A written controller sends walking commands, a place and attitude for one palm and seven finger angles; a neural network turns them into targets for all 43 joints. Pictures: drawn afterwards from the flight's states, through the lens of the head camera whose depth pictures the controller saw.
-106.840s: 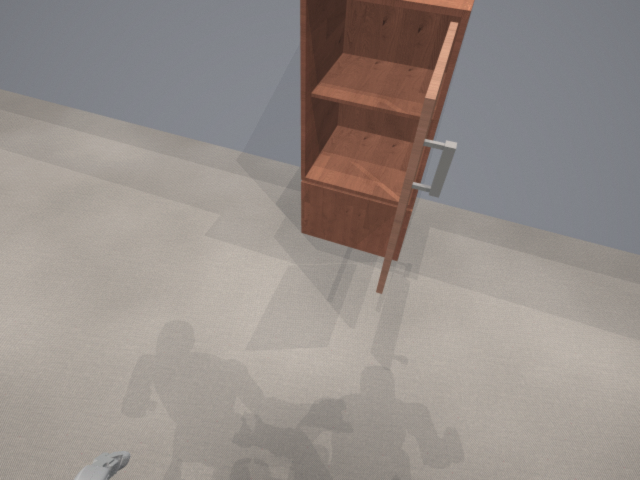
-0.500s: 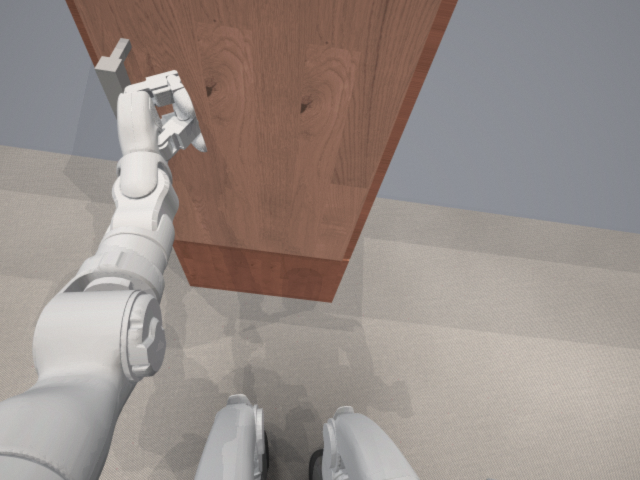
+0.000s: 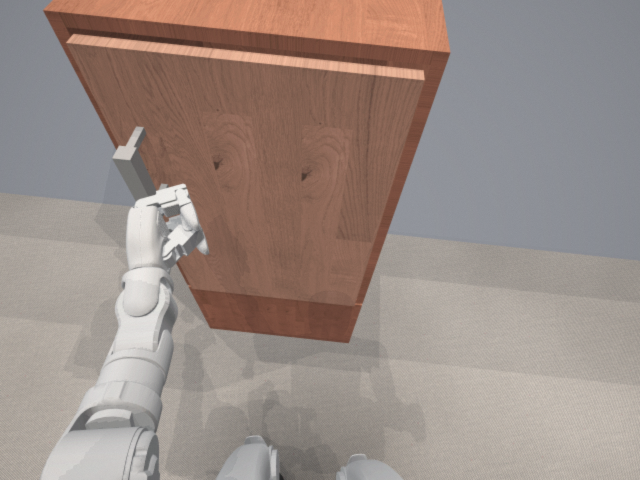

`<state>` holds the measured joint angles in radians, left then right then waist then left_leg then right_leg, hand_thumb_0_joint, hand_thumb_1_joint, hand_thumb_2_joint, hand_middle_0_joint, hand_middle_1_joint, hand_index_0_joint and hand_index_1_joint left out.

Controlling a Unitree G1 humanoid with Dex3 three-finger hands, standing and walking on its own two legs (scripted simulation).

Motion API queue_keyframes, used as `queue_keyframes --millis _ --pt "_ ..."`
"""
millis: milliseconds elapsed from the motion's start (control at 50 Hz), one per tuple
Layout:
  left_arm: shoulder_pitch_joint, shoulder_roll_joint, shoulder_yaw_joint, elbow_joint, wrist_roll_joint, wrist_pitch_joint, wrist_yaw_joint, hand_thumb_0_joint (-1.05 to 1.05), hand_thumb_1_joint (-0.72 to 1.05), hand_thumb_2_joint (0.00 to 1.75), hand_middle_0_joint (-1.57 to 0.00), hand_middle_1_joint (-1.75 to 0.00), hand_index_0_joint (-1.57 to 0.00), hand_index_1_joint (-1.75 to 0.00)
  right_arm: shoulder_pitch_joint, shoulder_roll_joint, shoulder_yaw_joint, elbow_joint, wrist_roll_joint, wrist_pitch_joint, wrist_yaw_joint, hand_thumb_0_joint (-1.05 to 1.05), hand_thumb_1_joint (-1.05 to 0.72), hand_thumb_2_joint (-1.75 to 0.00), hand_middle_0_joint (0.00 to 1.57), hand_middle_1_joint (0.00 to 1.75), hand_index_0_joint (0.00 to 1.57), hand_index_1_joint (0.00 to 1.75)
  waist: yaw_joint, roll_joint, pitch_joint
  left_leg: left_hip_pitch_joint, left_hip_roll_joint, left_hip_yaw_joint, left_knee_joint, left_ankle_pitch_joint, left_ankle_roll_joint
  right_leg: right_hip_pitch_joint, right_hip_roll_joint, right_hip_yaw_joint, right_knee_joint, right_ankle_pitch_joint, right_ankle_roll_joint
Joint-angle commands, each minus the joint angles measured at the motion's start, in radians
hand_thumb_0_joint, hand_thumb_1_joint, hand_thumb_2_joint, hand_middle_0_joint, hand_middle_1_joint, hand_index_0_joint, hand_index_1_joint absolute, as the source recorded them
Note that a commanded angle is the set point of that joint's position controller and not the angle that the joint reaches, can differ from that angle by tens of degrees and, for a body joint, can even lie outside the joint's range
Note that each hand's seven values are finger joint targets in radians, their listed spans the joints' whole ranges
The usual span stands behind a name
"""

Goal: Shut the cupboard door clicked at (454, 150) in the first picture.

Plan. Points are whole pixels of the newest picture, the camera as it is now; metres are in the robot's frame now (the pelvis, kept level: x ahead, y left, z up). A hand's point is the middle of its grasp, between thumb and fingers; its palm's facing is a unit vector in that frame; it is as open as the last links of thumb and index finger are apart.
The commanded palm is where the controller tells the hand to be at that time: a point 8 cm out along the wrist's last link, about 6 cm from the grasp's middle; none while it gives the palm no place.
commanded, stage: pull the fist back off the door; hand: left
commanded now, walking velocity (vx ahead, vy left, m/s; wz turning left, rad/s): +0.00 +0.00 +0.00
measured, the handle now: (147, 175) +0.51 +0.23 +0.05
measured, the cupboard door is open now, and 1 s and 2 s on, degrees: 0 0 0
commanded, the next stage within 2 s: draw the hand back to the body in 0.22 s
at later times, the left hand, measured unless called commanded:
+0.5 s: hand (190, 256) +0.36 +0.14 +0.08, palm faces +0.07 -1.00 -0.03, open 3.1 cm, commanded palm +0.33 +0.20 +0.08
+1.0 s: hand (84, 306) +0.27 +0.20 +0.15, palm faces +0.17 -0.96 -0.22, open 3.1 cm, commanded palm +0.23 +0.26 +0.17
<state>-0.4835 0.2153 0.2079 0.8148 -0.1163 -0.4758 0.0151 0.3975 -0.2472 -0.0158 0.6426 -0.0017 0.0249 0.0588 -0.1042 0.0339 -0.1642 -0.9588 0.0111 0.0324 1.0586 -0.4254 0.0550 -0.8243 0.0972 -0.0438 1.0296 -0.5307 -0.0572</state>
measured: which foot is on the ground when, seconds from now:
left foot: down 0.00-1.00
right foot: down 0.00-1.00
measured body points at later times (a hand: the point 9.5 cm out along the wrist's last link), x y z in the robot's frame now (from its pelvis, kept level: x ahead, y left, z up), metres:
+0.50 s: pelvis +0.00 +0.00 +0.01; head +0.05 +0.00 +0.45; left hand +0.35 +0.20 +0.08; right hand +0.14 -0.23 -0.10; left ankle +0.04 +0.08 -0.66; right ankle -0.02 -0.09 -0.66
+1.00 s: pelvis +0.01 +0.01 +0.05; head +0.00 -0.01 +0.50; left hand +0.26 +0.25 +0.16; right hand +0.19 -0.23 -0.02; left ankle +0.04 +0.08 -0.66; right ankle -0.02 -0.09 -0.66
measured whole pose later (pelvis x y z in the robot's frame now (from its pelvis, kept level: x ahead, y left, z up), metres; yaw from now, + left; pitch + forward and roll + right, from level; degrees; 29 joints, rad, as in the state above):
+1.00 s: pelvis +0.01 +0.01 +0.05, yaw +2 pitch +3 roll -1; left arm 0.15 0.29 0.09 0.03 -0.11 -0.15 0.03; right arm 0.22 -0.25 0.03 0.55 0.06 0.00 -0.07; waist 0.00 0.06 -0.09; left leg -0.45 -0.03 0.03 0.70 -0.30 0.06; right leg -0.32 0.07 -0.02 0.66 -0.40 -0.04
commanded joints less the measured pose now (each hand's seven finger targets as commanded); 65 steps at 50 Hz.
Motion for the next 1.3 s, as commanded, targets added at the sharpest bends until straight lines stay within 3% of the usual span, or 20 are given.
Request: queue_keyframes --millis 0,80,120,200,260,320,380,440,480,500,580,620,640,700,820,840,860,960,1120,1280 --pt "-0.271 0.08 -0.067 -0.397 -0.01 -0.082 0.0 0.0 0.9 0.9 -1.3 -1.5 -1.3 -1.5 0.019 -0.148 -0.065 -0.115 0.005 -0.033 -0.011 0.0 -0.9 -0.9 0.2 0.3 0.2 0.3 0.021 0.122 -0.425 0.595 0.011 -0.094 -0.088 0.464 -0.031 0.006 -0.029 0.026 -0.126 0.48 0.036" --pt "-0.152 0.051 -0.091 -0.405 -0.017 -0.046 0.017 0.0 0.9 0.9 -1.3 -1.5 -1.3 -1.5 -0.024 -0.145 -0.061 -0.136 0.01 -0.025 -0.018 0.0 -0.9 -0.9 0.2 0.3 0.2 0.3 0.021 -0.006 -0.339 0.528 0.006 -0.089 -0.095 0.449 -0.023 0.048 -0.034 0.028 -0.134 0.519 0.045" --pt "-0.077 0.056 -0.077 -0.405 -0.019 -0.03 0.022 0.0 0.9 0.9 -1.3 -1.5 -1.3 -1.5 -0.05 -0.142 -0.058 -0.156 0.012 -0.018 -0.021 0.0 -0.9 -0.9 0.2 0.3 0.2 0.3 0.039 -0.062 -0.307 0.476 -0.002 -0.079 -0.103 0.405 -0.02 0.088 -0.04 0.038 -0.141 0.528 0.049" --pt "-0.137 0.035 -0.111 -0.462 -0.006 -0.04 0.024 0.0 0.9 0.9 -1.3 -1.5 -1.3 -1.5 -0.089 -0.131 -0.052 -0.162 0.011 -0.018 -0.031 0.0 -0.9 -0.9 0.2 0.3 0.2 0.3 0.035 -0.011 -0.32 0.496 -0.004 -0.079 -0.091 0.395 -0.023 0.075 -0.05 0.046 -0.13 0.518 0.046" --pt "-0.195 0.013 -0.151 -0.444 0.001 -0.045 0.012 0.0 0.9 0.9 -1.3 -1.5 -1.3 -1.5 -0.11 -0.129 -0.045 -0.152 0.011 -0.023 -0.038 0.0 -0.9 -0.9 0.2 0.3 0.2 0.3 0.013 0.011 -0.291 0.499 -0.002 -0.091 -0.087 0.339 -0.025 0.025 -0.051 0.045 -0.137 0.445 0.043" --pt "-0.25 0.025 -0.142 -0.391 -0.005 -0.04 -0.002 0.0 0.9 0.9 -1.3 -1.5 -1.3 -1.5 -0.12 -0.131 -0.04 -0.14 0.012 -0.029 -0.047 0.0 -0.9 -0.9 0.2 0.3 0.2 0.3 0.008 0.002 -0.278 0.47 -0.003 -0.101 -0.093 0.257 -0.027 0.01 -0.051 0.046 -0.151 0.366 0.038" --pt "-0.183 0.085 -0.089 -0.495 -0.023 -0.026 -0.006 0.0 0.9 0.9 -1.3 -1.5 -1.3 -1.5 -0.137 -0.135 -0.037 -0.171 0.02 -0.033 -0.054 0.0 -0.9 -0.9 0.2 0.3 0.2 0.3 0.061 0.062 -0.406 0.562 -0.007 -0.1 -0.126 0.312 -0.032 0.091 -0.049 0.046 -0.158 0.395 0.029" --pt "-0.062 0.125 -0.054 -0.578 -0.046 0.017 -0.01 0.0 0.9 0.9 -1.3 -1.5 -1.3 -1.5 -0.143 -0.135 -0.029 -0.199 0.029 -0.033 -0.059 0.0 -0.9 -0.9 0.2 0.3 0.2 0.3 0.087 0.055 -0.434 0.602 -0.007 -0.096 -0.162 0.363 -0.03 0.172 -0.04 0.04 -0.182 0.437 0.031" --pt "0.008 0.119 -0.06 -0.595 -0.059 0.056 -0.019 0.0 0.9 0.9 -1.3 -1.5 -1.3 -1.5 -0.155 -0.126 -0.019 -0.214 0.037 -0.029 -0.062 0.0 -0.9 -0.9 0.2 0.3 0.2 0.3 0.088 -0.005 -0.356 0.547 -0.01 -0.078 -0.197 0.322 -0.021 0.225 -0.042 0.046 -0.221 0.444 0.042" --pt "0.049 0.132 -0.042 -0.581 -0.066 0.075 -0.021 0.0 0.9 0.9 -1.3 -1.5 -1.3 -1.5 -0.158 -0.124 -0.017 -0.218 0.041 -0.028 -0.066 0.0 -0.9 -0.9 0.2 0.3 0.2 0.3 0.087 -0.069 -0.293 0.501 -0.01 -0.073 -0.214 0.282 -0.015 0.244 -0.042 0.052 -0.245 0.429 0.048" --pt "0.108 0.134 -0.032 -0.574 -0.095 0.133 -0.049 0.0 0.9 0.9 -1.3 -1.5 -1.3 -1.5 -0.179 -0.129 -0.006 -0.229 0.056 -0.035 -0.081 0.0 -0.9 -0.9 0.2 0.3 0.2 0.3 0.078 -0.134 -0.126 0.431 -0.016 -0.058 -0.27 0.161 -0.005 0.275 -0.063 0.088 -0.341 0.315 0.068" --pt "0.125 0.134 -0.033 -0.634 -0.11 0.14 -0.069 0.0 0.9 0.9 -1.3 -1.5 -1.3 -1.5 -0.191 -0.129 -0.007 -0.238 0.06 -0.046 -0.086 0.0 -0.9 -0.9 0.2 0.3 0.2 0.3 0.08 -0.109 -0.127 0.458 -0.018 -0.053 -0.287 0.145 -0.003 0.291 -0.068 0.097 -0.37 0.276 0.069" --pt "0.136 0.165 -0.012 -0.674 -0.11 0.136 -0.075 0.0 0.9 0.9 -1.3 -1.5 -1.3 -1.5 -0.194 -0.135 -0.008 -0.241 0.061 -0.051 -0.09 0.0 -0.9 -0.9 0.2 0.3 0.2 0.3 0.09 -0.067 -0.142 0.479 -0.02 -0.051 -0.289 0.152 -0.002 0.304 -0.066 0.104 -0.374 0.271 0.069" --pt "0.158 0.16 -0.029 -0.781 -0.118 0.123 -0.095 0.0 0.9 0.9 -1.3 -1.5 -1.3 -1.5 -0.211 -0.124 -0.003 -0.24 0.064 -0.078 -0.093 0.0 -0.9 -0.9 0.2 0.3 0.2 0.3 0.091 0.026 -0.156 0.554 -0.017 -0.059 -0.32 0.167 -0.004 0.31 -0.059 0.082 -0.378 0.274 0.053" --pt "0.285 0.196 0.004 -0.928 -0.138 0.155 -0.113 0.0 0.9 0.9 -1.16 -1.35 -1.16 -1.35 -0.246 -0.122 0.002 -0.249 0.069 -0.127 -0.105 0.0 -0.9 -0.9 0.2 0.3 0.2 0.3 0.104 0.045 -0.136 0.618 -0.014 -0.073 -0.378 0.168 -0.006 0.344 -0.054 0.057 -0.404 0.258 0.043" --pt "0.348 0.284 -0.009 -0.923 -0.019 0.2 -0.034 0.0 0.9 0.9 -1.13 -1.32 -1.13 -1.32 -0.257 -0.118 -0.008 -0.247 0.063 -0.099 -0.119 0.0 -0.9 -0.9 0.2 0.3 0.2 0.3 0.123 0.042 -0.124 0.66 -0.016 -0.089 -0.412 0.166 -0.007 0.361 -0.086 0.104 -0.473 0.27 0.032" --pt "0.372 0.217 -0.049 -0.968 -0.011 0.226 0.001 0.0 0.9 0.9 -1.11 -1.29 -1.11 -1.29 -0.274 -0.099 0.005 -0.264 0.066 -0.085 -0.126 0.0 -0.9 -0.9 0.2 0.3 0.2 0.3 0.107 0.022 -0.074 0.667 -0.012 -0.085 -0.437 0.161 -0.005 0.372 -0.09 0.093 -0.498 0.257 0.036" --pt "0.478 0.233 -0.019 -1.029 0.01 0.298 0.059 0.0 0.9 0.9 -0.97 -1.14 -0.97 -1.14 -0.301 -0.099 0.013 -0.259 0.061 -0.065 -0.146 0.0 -0.9 -0.9 0.2 0.3 0.2 0.3 0.11 -0.038 -0.006 0.729 -0.002 -0.081 -0.509 0.187 -0.004 0.453 -0.094 0.075 -0.56 0.285 0.039" --pt "0.555 0.254 0.024 -1.212 0.028 0.349 0.088 0.0 0.9 0.9 -0.75 -0.9 -0.75 -0.9 -0.325 -0.09 0.032 -0.249 0.048 -0.083 -0.139 0.0 -0.9 -0.9 0.2 0.3 0.2 0.3 0.125 0.066 0.011 0.887 0.014 -0.105 -0.61 0.31 -0.02 0.546 -0.086 0.045 -0.622 0.385 0.023" --pt "0.718 0.28 0.111 -1.299 0.03 0.38 0.092 0.0 0.9 0.9 -0.53 -0.66 -0.53 -0.66 -0.325 -0.089 0.031 -0.232 0.033 -0.1 -0.121 0.0 -0.9 -0.9 0.2 0.3 0.2 0.3 0.146 0.015 0.033 0.921 0.022 -0.103 -0.648 0.474 -0.033 0.629 -0.087 0.03 -0.655 0.485 0.025"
